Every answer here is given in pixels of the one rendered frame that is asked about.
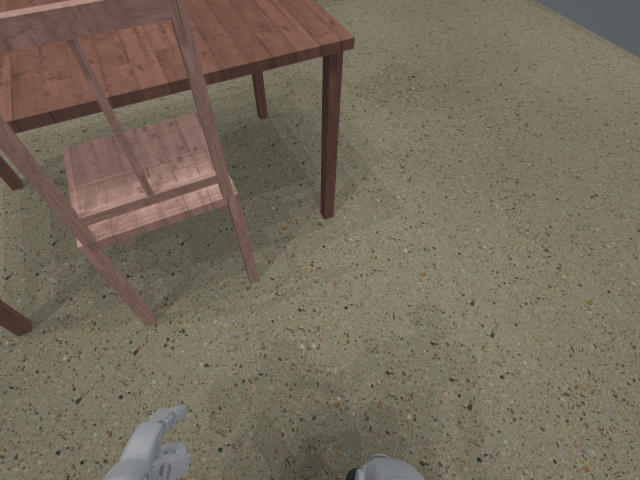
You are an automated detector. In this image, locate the right robot shin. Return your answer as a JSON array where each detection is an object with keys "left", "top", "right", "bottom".
[{"left": 364, "top": 454, "right": 389, "bottom": 465}]

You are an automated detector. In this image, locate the chair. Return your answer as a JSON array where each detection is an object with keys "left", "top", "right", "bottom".
[{"left": 0, "top": 0, "right": 259, "bottom": 326}]

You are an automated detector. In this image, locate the left robot hand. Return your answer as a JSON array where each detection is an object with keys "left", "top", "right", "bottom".
[{"left": 119, "top": 405, "right": 191, "bottom": 480}]

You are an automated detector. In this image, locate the robot right thigh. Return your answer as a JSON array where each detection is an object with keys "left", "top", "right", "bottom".
[{"left": 355, "top": 457, "right": 425, "bottom": 480}]

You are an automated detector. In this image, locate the table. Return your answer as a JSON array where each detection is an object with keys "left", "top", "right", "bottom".
[{"left": 0, "top": 0, "right": 355, "bottom": 337}]

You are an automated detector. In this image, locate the robot left forearm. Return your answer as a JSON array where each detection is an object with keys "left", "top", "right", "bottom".
[{"left": 102, "top": 459, "right": 152, "bottom": 480}]

